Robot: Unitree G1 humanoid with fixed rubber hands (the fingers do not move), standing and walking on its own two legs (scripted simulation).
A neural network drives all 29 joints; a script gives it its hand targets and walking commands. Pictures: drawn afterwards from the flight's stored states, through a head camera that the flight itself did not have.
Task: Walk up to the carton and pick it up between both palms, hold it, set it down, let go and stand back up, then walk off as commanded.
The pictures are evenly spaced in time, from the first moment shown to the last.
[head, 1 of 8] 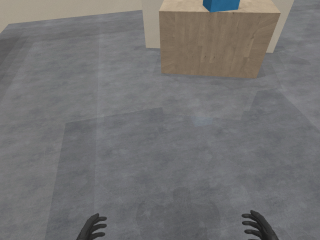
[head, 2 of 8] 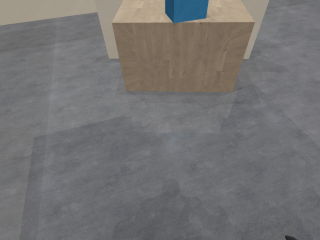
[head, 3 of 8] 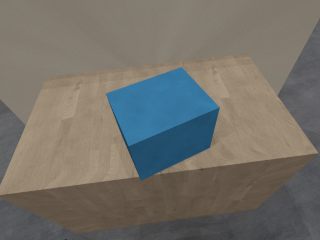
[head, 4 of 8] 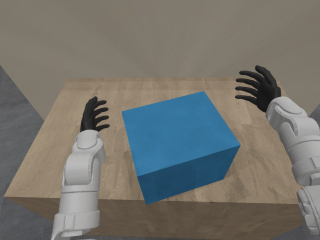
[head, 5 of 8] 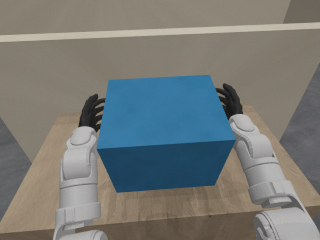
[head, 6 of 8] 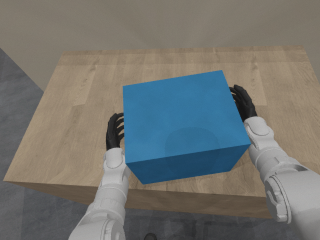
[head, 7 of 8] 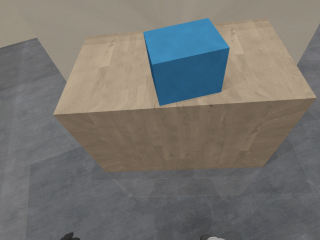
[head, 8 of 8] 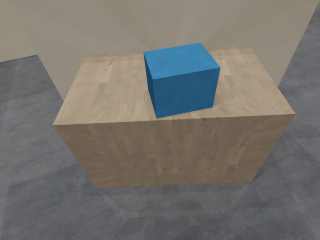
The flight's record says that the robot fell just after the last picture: no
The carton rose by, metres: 0.18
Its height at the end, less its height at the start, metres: +0.00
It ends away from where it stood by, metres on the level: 0.02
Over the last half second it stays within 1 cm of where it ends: yes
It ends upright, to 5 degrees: yes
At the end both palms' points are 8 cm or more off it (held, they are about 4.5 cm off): yes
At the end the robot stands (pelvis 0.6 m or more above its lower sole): yes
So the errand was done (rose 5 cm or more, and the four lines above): yes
